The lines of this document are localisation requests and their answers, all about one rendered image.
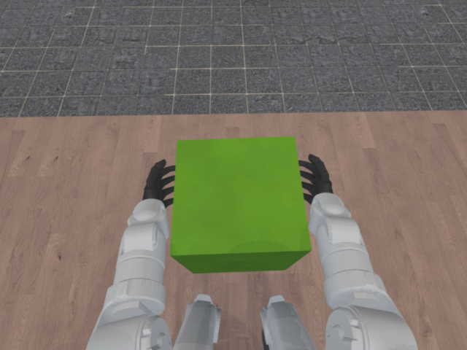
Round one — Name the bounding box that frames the robot left forearm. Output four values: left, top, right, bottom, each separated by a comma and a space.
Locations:
86, 198, 170, 350

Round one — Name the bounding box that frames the left robot shin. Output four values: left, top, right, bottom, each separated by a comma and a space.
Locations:
185, 294, 213, 314

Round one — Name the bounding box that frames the robot right forearm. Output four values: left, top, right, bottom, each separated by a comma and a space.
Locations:
309, 192, 417, 345

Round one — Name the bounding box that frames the carton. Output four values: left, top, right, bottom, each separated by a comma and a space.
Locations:
170, 136, 312, 273

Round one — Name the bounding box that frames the right robot thigh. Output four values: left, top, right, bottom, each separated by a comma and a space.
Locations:
260, 301, 317, 350

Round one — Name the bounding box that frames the left robot upper arm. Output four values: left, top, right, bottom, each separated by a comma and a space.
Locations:
87, 314, 173, 350

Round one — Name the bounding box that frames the right robot upper arm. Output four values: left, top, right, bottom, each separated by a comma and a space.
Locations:
325, 305, 417, 350

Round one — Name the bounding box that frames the right robot hand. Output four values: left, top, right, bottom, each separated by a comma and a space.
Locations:
298, 154, 333, 205

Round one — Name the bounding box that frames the left robot hand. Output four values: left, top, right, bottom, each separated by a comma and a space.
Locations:
142, 159, 175, 208

